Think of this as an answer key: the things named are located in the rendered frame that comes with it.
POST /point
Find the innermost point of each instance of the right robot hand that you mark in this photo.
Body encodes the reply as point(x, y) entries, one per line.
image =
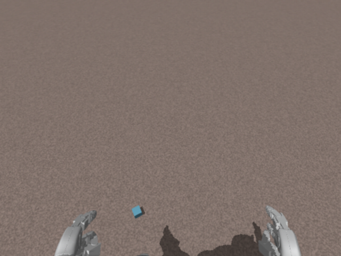
point(285, 240)

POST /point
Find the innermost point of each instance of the left robot hand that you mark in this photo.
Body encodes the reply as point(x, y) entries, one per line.
point(74, 244)

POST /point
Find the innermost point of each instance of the cube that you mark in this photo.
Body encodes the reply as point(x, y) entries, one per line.
point(137, 211)

